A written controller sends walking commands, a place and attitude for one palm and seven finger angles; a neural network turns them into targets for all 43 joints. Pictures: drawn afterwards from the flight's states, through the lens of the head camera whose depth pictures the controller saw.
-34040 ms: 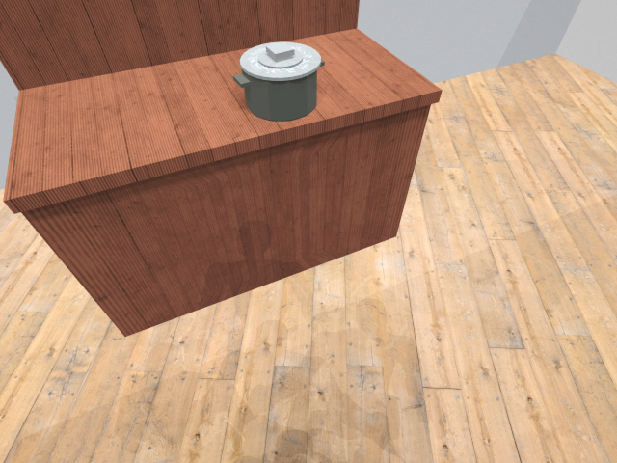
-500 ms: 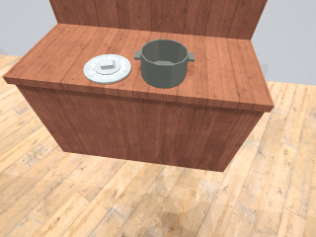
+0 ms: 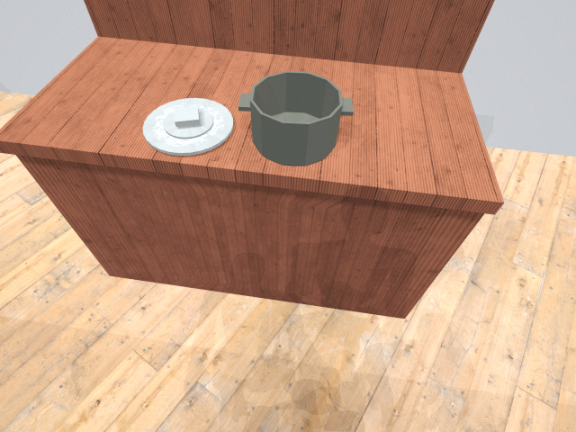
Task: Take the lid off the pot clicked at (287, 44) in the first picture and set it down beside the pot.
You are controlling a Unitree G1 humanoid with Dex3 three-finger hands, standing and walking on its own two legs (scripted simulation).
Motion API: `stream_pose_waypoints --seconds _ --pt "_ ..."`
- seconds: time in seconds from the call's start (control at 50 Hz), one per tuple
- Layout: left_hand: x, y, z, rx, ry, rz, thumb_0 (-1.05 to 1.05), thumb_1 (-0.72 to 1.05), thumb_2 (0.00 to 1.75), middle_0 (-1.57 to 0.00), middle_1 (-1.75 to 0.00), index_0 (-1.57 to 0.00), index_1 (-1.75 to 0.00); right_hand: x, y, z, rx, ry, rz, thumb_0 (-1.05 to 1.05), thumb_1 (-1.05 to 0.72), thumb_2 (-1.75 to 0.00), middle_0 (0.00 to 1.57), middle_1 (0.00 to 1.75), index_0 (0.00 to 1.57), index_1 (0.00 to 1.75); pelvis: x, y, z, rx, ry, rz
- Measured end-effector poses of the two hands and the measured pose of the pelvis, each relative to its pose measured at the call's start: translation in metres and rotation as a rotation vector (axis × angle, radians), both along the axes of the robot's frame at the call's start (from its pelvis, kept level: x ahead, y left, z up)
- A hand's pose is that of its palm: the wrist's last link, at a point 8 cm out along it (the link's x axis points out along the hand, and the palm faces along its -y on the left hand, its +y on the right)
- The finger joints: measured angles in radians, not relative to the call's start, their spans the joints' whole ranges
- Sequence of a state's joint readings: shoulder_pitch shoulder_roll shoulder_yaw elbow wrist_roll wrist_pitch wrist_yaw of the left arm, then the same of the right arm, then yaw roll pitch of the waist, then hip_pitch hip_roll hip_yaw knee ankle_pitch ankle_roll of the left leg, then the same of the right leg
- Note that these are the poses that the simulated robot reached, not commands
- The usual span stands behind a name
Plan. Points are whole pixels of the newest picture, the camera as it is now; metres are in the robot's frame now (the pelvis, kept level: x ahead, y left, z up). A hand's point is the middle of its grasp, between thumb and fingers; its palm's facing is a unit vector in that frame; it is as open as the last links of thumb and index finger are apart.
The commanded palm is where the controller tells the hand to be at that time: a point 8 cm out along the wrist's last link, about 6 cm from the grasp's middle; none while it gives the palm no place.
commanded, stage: let the arm hang, fingers relaxed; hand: left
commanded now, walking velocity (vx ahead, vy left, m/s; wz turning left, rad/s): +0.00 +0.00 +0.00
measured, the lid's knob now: (187, 116) +0.76 +0.28 -0.03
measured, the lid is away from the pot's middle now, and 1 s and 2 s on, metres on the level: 0.25 0.25 0.25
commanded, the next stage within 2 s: look to check the result in 1.18 s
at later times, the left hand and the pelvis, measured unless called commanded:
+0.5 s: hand out of the picture +0.02 +0.18 -0.18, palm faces +0.03 -0.98 -0.20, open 7.3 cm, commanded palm none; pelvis +0.00 +0.01 +0.00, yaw +0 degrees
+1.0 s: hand out of the picture -0.01 +0.17 -0.17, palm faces +0.03 -0.98 -0.19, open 7.3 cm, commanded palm none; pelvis -0.01 +0.00 +0.00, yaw +0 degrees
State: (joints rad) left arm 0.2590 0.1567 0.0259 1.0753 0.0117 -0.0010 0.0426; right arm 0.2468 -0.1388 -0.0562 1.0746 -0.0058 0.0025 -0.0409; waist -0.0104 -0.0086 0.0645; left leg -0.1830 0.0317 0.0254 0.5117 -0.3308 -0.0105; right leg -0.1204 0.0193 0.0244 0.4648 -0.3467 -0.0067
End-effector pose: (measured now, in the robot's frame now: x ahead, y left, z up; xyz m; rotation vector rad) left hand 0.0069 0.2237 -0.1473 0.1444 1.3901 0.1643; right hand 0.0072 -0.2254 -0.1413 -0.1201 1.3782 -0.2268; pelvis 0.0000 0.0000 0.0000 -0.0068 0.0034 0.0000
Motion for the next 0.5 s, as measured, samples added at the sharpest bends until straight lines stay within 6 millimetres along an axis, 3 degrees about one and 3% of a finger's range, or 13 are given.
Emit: stream_pose_waypoints --seconds 0.16,0.5 --pt "-0.005 -0.003 -0.001 -0.012 0.019 0.005 0.01 0.92 0.89 -0.20 -0.30 -0.20 -0.30 -0.004 0.003 0.001 0.000 0.019 -0.005 0.01 -0.92 -0.89 0.20 0.30 0.20 0.30 0.002 0.002 0.001 0.000 -0.001 -0.002" --pt "0.006 0.009 0.002 0.004 -0.022 -0.009 0.01 0.92 0.89 -0.20 -0.30 -0.20 -0.30 -0.032 0.022 0.000 0.032 0.063 -0.028 0.01 -0.91 -0.89 0.20 0.30 0.20 0.30 -0.002 0.007 0.003 0.003 -0.005 -0.001"
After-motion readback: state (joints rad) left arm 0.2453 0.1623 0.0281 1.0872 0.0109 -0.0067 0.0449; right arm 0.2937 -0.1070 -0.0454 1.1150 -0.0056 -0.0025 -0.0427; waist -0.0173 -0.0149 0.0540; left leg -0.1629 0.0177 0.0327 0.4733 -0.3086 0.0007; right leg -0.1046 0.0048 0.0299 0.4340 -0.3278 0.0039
